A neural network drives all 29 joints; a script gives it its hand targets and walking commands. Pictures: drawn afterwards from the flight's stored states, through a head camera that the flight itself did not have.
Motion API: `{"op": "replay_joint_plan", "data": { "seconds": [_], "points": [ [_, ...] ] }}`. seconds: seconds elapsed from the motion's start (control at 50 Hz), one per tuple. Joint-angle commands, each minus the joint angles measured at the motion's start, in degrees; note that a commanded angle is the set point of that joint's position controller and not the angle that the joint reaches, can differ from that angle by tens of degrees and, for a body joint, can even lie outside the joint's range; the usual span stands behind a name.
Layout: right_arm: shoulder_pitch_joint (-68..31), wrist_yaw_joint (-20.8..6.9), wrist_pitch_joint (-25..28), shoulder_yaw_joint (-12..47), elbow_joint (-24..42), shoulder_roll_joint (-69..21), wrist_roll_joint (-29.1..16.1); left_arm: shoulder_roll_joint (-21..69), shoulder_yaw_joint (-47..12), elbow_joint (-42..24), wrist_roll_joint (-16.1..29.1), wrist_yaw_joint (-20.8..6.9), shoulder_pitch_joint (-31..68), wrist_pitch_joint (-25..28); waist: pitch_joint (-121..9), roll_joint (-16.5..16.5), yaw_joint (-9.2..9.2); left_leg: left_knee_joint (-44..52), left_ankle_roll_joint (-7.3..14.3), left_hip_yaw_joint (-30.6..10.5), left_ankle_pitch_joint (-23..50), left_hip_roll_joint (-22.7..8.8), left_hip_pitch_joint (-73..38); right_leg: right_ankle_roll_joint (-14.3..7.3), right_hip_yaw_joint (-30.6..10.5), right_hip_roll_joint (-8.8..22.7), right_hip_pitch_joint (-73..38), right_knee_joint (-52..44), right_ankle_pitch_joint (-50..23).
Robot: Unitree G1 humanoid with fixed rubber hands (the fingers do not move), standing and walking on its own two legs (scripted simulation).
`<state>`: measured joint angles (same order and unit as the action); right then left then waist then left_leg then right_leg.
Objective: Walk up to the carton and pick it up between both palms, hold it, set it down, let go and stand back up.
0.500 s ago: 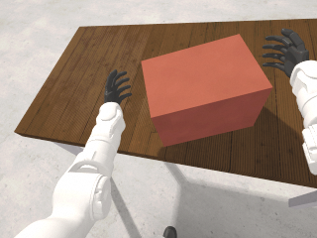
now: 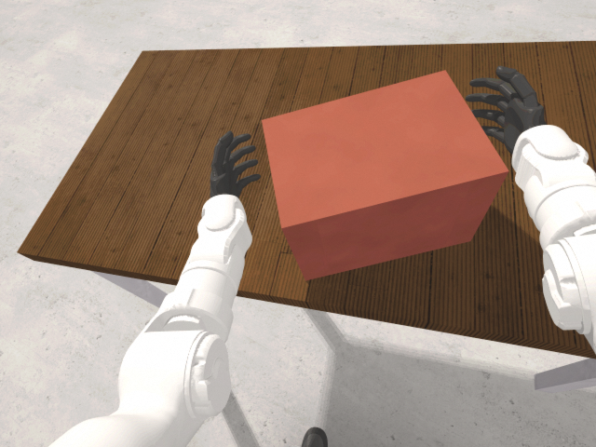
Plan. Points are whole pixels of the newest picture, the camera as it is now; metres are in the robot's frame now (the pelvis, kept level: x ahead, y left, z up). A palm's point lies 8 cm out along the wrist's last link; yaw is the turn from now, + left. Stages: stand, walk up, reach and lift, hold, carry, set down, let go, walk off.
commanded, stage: reach and lift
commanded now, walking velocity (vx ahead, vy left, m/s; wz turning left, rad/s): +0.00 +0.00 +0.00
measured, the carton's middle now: (370, 183) +0.51 +0.06 -0.03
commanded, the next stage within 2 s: none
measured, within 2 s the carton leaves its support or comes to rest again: neither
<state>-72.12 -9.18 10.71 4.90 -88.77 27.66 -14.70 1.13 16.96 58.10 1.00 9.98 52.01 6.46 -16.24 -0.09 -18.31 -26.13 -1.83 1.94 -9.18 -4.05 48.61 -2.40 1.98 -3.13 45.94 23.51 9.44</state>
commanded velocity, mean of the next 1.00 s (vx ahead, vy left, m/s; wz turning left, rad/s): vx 0.00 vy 0.00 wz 0.00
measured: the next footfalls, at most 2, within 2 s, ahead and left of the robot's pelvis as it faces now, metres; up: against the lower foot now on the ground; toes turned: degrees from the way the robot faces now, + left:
none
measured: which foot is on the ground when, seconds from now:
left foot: down 0.00-1.00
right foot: down 0.00-1.00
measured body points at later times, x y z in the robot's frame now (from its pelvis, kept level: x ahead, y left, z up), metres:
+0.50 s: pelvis +0.01 +0.00 +0.01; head +0.15 -0.03 +0.43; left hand +0.42 +0.23 +0.05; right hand +0.56 -0.11 +0.06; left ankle -0.01 +0.14 -0.72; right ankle -0.02 -0.09 -0.72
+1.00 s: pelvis +0.04 -0.02 +0.02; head +0.16 -0.04 +0.45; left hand +0.42 +0.23 +0.05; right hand +0.55 -0.11 +0.06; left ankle -0.01 +0.13 -0.72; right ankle -0.02 -0.09 -0.72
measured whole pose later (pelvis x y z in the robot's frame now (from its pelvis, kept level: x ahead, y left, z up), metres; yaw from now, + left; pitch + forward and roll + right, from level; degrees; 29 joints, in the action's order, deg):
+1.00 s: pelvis +0.04 -0.02 +0.02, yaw +0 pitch +26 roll +2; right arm -58.7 -8.1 14.0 -23.9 -74.1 13.3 12.6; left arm 9.0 37.9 43.0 -18.0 6.7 41.6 6.1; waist -11.7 2.6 -12.8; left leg -18.8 0.1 5.5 -6.3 -2.9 34.6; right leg -3.6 -0.4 -2.2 33.4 18.5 10.9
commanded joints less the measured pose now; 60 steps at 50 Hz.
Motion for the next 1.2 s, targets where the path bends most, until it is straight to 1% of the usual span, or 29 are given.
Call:
{"op": "replay_joint_plan", "data": {
  "seconds": [0.0,0.04,0.12,0.14,0.2,0.22,0.24,0.28,0.3,0.34,0.38,0.42,0.44,0.48,0.5,0.54,0.58,0.62,0.66,0.72,0.78,0.86,0.9,0.92,1.02,1.04,1.1,1.16,1.18],
  "points": [
    [-20.9,-1.1,1.0,-1.2,6.8,0.9,1.3,-4.2,0.9,-7.3,-1.4,0.4,16.5,1.2,-34.8,11.8,-0.16,-2.0,-0.3,4.4,25.0,2.4,-11.5,3.1,-0.9,-0.4,-32.5,4.2,-24.9],
    [-20.7,-1.1,0.9,-1.6,7.1,0.0,1.8,-3.4,1.4,-7.4,-2.0,0.5,16.2,1.1,-34.6,11.8,-0.45,-2.2,-0.2,4.4,25.6,2.4,-12.4,3.1,-0.9,-0.4,-32.0,3.9,-24.6],
    [-20.1,-0.8,0.8,-3.1,7.1,-0.6,3.2,-2.6,2.5,-8.2,-3.3,0.6,15.9,0.9,-34.3,12.2,-0.1,-2.1,0.0,4.4,26.8,2.3,-13.9,3.0,-0.9,-0.5,-31.8,3.5,-25.0],
    [-20.1,-0.9,0.9,-3.0,7.3,-1.0,3.3,-2.0,2.7,-8.2,-3.5,0.6,15.6,0.8,-34.0,12.2,-0.42,-1.9,0.0,4.4,26.8,2.3,-13.8,2.9,-0.9,-0.5,-32.1,3.4,-24.9],
    [-19.2,-0.8,0.9,-3.6,7.7,-3.5,4.5,-0.7,3.7,-7.9,-4.6,0.1,15.2,1.0,-32.9,13.2,-0.27,-1.5,0.5,4.6,26.7,2.5,-13.4,3.1,-1.3,-0.1,-33.4,3.3,-27.1],
    [-18.8,-0.8,1.0,-4.5,7.5,-3.7,5.3,-0.3,3.9,-8.4,-5.0,-0.2,15.2,1.1,-32.4,12.9,0.2,-1.4,0.6,4.7,26.7,2.6,-13.4,3.0,-1.2,0.1,-33.6,3.4,-27.7],
    [-18.9,-0.8,1.1,-4.9,7.7,-4.8,5.8,0.3,4.3,-8.2,-5.4,-0.4,15.2,1.3,-32.4,12.9,0.07,-1.2,0.7,4.8,26.6,2.6,-13.2,3.1,-1.4,0.2,-33.9,3.3,-27.8],
    [-18.3,-0.9,1.3,-6.2,7.7,-6.1,7.5,1.2,5.1,-8.3,-6.5,-0.9,15.1,1.5,-31.7,13.4,0.43,-0.7,1.0,4.9,25.7,2.7,-12.9,3.0,-1.5,0.5,-34.4,2.9,-27.9],
    [-18.6,-1.1,1.5,-6.8,8.1,-7.4,8.5,2.1,5.6,-8.8,-7.2,-1.2,15.2,1.7,-31.7,13.2,0.14,-0.4,1.1,5.0,25.9,2.7,-13.2,3.0,-1.5,0.6,-34.8,2.9,-27.9],
    [-17.5,-1.5,1.7,-8.8,7.7,-10.6,11.2,4.8,6.6,-8.5,-9.1,-2.2,14.8,1.7,-30.4,13.2,0.55,0.2,1.4,5.1,25.9,2.9,-14.0,3.0,-1.4,0.9,-34.8,2.3,-27.7],
    [-17.0,-2.3,2.0,-11.6,7.8,-15.1,15.2,8.0,8.3,-8.6,-11.7,-3.5,15.0,1.7,-29.6,13.1,0.89,0.8,1.9,5.2,25.8,3.1,-15.2,2.9,-1.4,1.3,-34.4,1.7,-27.5],
    [-15.7,-3.7,2.5,-14.9,8.0,-22.1,20.4,13.8,9.4,-8.3,-14.8,-5.6,15.2,1.6,-28.0,12.8,1.54,1.7,2.4,5.1,26.5,3.1,-17.0,2.6,-1.1,1.8,-33.8,0.9,-27.3],
    [-14.6,-4.4,2.8,-17.3,8.3,-24.7,23.5,15.9,9.7,-8.2,-16.5,-6.7,14.6,1.5,-27.3,12.5,2.34,2.1,2.6,5.1,27.0,3.1,-18.7,2.5,-0.7,2.0,-32.5,0.3,-27.3],
    [-12.4,-5.3,3.2,-20.7,8.5,-28.2,28.0,18.4,10.6,-9.5,-19.1,-8.0,14.2,1.1,-26.8,12.3,2.79,2.7,2.9,5.1,28.1,2.9,-21.0,2.2,-0.3,2.3,-32.4,-0.3,-27.0],
    [-11.6,-5.6,3.6,-22.1,9.1,-29.1,29.6,19.0,10.8,-10.2,-20.0,-8.3,13.6,0.9,-26.4,12.2,2.86,2.8,2.9,5.2,28.6,2.8,-21.8,2.1,-0.2,2.4,-32.5,-0.3,-27.6],
    [-9.5,-5.8,3.9,-23.1,9.5,-30.5,31.2,19.4,11.1,-11.5,-21.0,-8.5,12.4,0.4,-25.5,12.0,3.22,3.2,3.1,5.5,29.1,2.8,-22.7,1.9,-0.2,2.5,-33.4,-0.4,-28.3],
    [-8.5,-6.0,4.1,-23.0,10.5,-31.7,31.5,19.7,11.3,-12.4,-21.4,-8.5,11.3,-0.1,-24.7,11.7,2.59,3.6,3.3,5.9,28.6,2.9,-22.5,2.0,-0.2,2.7,-35.4,-0.3,-28.5],
    [-7.0,-6.1,4.1,-22.7,10.9,-32.8,31.6,20.0,11.5,-12.6,-21.6,-8.4,10.0,-0.5,-23.5,11.5,2.55,4.4,3.6,6.3,26.9,3.0,-20.7,1.9,-0.5,3.0,-37.3,0.0,-29.4],
    [-6.4,-6.2,4.1,-22.3,11.2,-33.1,31.4,20.3,11.4,-13.0,-21.5,-8.2,9.2,-0.8,-23.0,10.8,2.39,4.2,3.7,6.3,28.1,2.8,-21.5,1.9,-0.4,3.1,-37.0,0.1,-29.1],
    [-5.2,-6.4,3.8,-21.8,11.5,-33.5,31.0,21.0,10.6,-13.9,-21.4,-7.9,8.1,-1.6,-22.2,9.1,2.24,3.4,3.6,6.2,30.7,2.6,-25.4,1.6,0.2,2.8,-33.5,-0.8,-25.6],
    [-4.8,-6.2,3.3,-21.4,11.9,-34.5,30.7,21.5,10.1,-14.1,-21.1,-7.9,7.5,-2.1,-21.5,8.8,2.31,2.9,3.7,6.2,32.2,2.4,-27.1,1.3,0.2,2.7,-31.8,-1.2,-25.3],
    [-4.6,-5.8,3.2,-20.7,12.7,-36.3,30.6,22.3,9.4,-13.8,-20.7,-8.2,6.8,-2.0,-21.0,9.4,2.59,3.3,4.0,6.3,30.8,2.6,-24.6,1.6,-0.4,3.3,-33.9,-0.5,-28.9],
    [-4.4,-5.6,3.0,-20.3,13.0,-37.8,30.5,22.4,9.5,-13.0,-20.5,-8.5,6.8,-1.6,-20.1,10.5,2.64,4.1,4.1,6.6,27.3,2.8,-20.2,1.5,-1.3,4.0,-37.5,0.0,-32.1],
    [-4.6,-5.5,3.1,-19.9,13.5,-38.3,30.5,22.4,9.5,-12.6,-20.4,-8.7,6.9,-1.2,-20.2,10.8,2.55,4.7,4.2,6.7,25.8,2.9,-18.2,1.8,-1.6,4.3,-39.4,0.6,-33.8],
    [-4.0,-4.9,3.2,-19.8,13.7,-39.5,30.8,23.0,9.0,-11.3,-20.1,-9.3,6.5,-0.4,-19.7,10.2,2.95,4.9,4.5,6.4,24.9,2.5,-18.3,2.2,-1.8,4.8,-38.8,0.6,-33.7],
    [-4.0,-4.7,3.1,-19.4,13.8,-39.9,30.7,22.5,9.4,-11.0,-20.1,-9.4,6.6,-0.2,-19.4,10.5,2.52,5.2,4.6,6.6,23.9,2.6,-17.1,2.2,-2.1,5.0,-39.9,0.7,-34.6],
    [-3.7,-4.2,3.2,-18.8,14.6,-41.2,30.5,22.1,9.5,-9.9,-19.5,-10.1,6.7,0.6,-19.0,11.9,2.84,6.5,4.9,6.8,19.3,3.0,-11.6,2.9,-3.2,6.0,-45.5,2.1,-40.3],
    [-3.9,-3.7,3.6,-18.3,15.0,-42.1,30.8,22.0,9.7,-8.7,-19.4,-10.5,6.9,1.6,-18.9,12.0,2.8,7.3,5.1,6.8,16.3,3.0,-7.6,3.2,-4.1,7.1,-48.1,2.8,-43.7],
    [-3.9,-3.7,3.7,-18.2,15.0,-42.2,30.9,21.9,9.8,-8.6,-19.3,-10.6,7.1,1.9,-19.3,12.1,2.8,7.5,5.2,6.6,16.5,2.9,-7.7,3.4,-4.0,7.1,-48.2,2.9,-43.8]
  ]
}}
